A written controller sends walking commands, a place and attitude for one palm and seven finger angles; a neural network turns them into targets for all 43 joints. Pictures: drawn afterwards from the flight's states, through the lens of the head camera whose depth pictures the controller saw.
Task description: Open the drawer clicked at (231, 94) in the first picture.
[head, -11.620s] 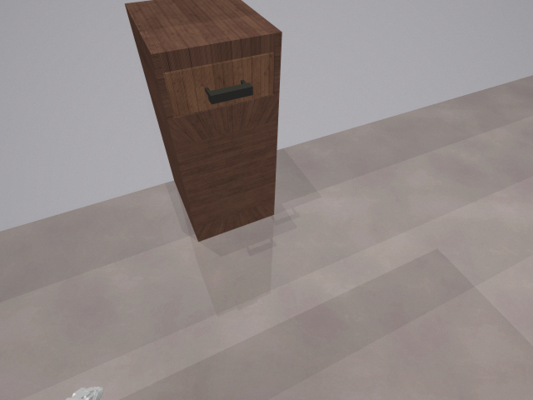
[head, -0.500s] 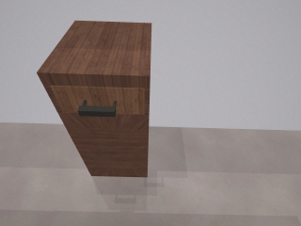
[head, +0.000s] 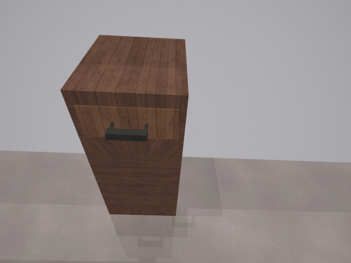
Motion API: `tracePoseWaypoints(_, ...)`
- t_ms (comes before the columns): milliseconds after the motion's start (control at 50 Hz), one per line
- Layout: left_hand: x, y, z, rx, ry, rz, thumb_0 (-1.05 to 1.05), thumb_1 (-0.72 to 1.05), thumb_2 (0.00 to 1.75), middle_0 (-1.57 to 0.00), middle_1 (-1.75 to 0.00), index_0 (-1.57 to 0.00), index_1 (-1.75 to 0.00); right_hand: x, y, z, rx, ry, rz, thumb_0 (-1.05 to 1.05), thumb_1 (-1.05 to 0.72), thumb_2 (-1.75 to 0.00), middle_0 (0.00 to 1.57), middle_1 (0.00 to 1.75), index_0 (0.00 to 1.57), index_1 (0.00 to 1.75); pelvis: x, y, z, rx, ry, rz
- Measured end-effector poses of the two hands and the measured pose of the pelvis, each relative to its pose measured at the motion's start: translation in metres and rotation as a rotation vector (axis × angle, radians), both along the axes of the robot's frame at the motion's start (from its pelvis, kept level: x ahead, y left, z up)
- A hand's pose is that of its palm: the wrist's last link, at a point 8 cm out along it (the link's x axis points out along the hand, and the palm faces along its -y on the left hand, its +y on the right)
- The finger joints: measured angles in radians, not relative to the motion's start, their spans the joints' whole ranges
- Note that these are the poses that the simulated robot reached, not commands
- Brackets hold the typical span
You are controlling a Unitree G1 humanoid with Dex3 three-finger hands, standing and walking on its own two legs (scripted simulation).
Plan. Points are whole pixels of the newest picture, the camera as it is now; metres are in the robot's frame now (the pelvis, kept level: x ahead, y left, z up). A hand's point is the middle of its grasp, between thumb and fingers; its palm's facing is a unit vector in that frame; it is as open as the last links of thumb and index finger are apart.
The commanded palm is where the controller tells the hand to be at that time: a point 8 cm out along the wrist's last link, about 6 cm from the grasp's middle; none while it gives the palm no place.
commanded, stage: look again from close up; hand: left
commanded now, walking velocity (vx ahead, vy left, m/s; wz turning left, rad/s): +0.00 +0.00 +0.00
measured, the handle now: (128, 130) +0.53 +0.19 -0.03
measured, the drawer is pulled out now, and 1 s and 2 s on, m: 0.00 0.00 0.00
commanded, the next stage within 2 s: raise the hand with hooked fingers in 0.12 s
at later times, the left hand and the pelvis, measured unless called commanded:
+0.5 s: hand (78, 226) +0.21 +0.24 -0.04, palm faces +0.05 -0.76 -0.64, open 9.2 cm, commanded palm none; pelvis -0.02 +0.03 -0.03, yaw +1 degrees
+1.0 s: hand out of the picture +0.15 +0.21 -0.17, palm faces +0.02 -0.98 -0.21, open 16.1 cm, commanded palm none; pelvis +0.04 +0.02 +0.00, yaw +1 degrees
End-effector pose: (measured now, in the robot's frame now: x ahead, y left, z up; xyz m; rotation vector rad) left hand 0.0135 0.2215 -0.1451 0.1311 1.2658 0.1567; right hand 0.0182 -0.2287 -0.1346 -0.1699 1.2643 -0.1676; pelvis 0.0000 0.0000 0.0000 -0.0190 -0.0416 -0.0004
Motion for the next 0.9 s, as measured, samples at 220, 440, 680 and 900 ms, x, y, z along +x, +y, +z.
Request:
tracePoseWaypoints(220,-0.018,0.022,0.001,-0.001,0.062,-0.008,0.0,0.91,0.9,-0.2,-0.3,-0.2,-0.3,-0.01,0.022,0.002,0.01,0.03,-0.004,0.0,-0.92,-0.9,0.2,0.29,0.2,0.3,-0.004,0.022,0.003,0.004,0.002,-0.006)
tracePoseWaypoints(440,0.143,0.046,0.145,0.78,-0.744,-0.601,0.01,0.82,0.86,-0.21,-0.36,-0.21,-0.35,0.075,0.016,0.014,-0.045,-0.468,0.102,0.01,-0.91,-0.9,0.2,0.3,0.2,0.3,-0.022,0.03,-0.022,0.031,0.09,0.015)
tracePoseWaypoints(680,0.155,0.029,0.064,0.125,-0.474,-0.243,0.0,-0.23,0.41,-0.16,-0.32,-0.16,-0.31,0.063,0.024,-0.006,0.053,-0.255,0.077,0.0,-0.91,-0.9,0.2,0.29,0.2,0.3,-0.003,0.022,-0.019,0.039,0.026,0.011)
tracePoseWaypoints(900,0.107,0.025,0.01,-0.006,-0.194,0.021,0.11,-0.44,0.32,-0.16,-0.3,-0.15,-0.3,-0.005,-0.003,0.007,-0.051,0.141,0.036,0.0,-0.91,-0.9,0.2,0.3,0.2,0.3,0.024,0.017,-0.004,0.012,0.068,0.033)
